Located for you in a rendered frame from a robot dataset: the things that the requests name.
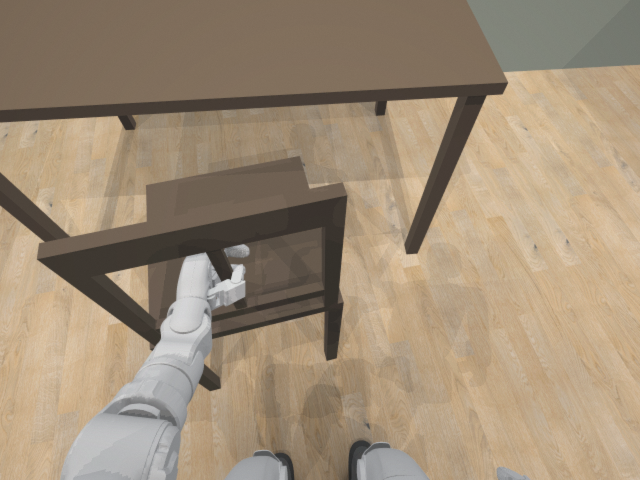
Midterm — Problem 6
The chair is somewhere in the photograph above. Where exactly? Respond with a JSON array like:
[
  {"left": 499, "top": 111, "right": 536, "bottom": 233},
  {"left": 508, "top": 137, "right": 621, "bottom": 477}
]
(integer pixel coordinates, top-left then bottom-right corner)
[{"left": 37, "top": 156, "right": 347, "bottom": 391}]

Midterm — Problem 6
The right robot shin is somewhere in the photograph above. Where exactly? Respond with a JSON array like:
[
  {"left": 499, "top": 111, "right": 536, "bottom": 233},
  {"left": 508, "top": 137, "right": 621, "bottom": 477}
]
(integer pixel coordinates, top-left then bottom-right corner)
[{"left": 363, "top": 442, "right": 391, "bottom": 455}]

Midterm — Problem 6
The left robot hand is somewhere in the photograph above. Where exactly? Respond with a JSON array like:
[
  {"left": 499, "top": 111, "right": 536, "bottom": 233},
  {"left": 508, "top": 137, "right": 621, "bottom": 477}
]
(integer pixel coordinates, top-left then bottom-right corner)
[{"left": 176, "top": 244, "right": 249, "bottom": 311}]

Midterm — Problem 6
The robot left forearm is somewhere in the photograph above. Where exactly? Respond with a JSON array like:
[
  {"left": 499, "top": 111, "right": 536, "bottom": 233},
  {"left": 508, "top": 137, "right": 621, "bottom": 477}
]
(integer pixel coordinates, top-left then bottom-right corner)
[{"left": 60, "top": 297, "right": 212, "bottom": 480}]

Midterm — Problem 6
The table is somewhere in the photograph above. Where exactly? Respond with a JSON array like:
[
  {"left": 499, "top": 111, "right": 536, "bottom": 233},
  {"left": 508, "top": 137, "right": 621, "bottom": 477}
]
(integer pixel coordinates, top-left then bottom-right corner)
[{"left": 0, "top": 0, "right": 508, "bottom": 254}]

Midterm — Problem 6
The left robot upper arm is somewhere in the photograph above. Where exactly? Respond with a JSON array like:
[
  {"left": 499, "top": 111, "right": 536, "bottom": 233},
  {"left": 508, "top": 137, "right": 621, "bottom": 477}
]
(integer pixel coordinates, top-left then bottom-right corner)
[{"left": 64, "top": 413, "right": 181, "bottom": 480}]

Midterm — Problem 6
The left robot thigh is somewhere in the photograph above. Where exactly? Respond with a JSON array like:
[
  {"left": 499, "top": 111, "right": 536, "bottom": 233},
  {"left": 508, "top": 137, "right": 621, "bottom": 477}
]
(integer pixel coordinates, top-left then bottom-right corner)
[{"left": 224, "top": 456, "right": 288, "bottom": 480}]

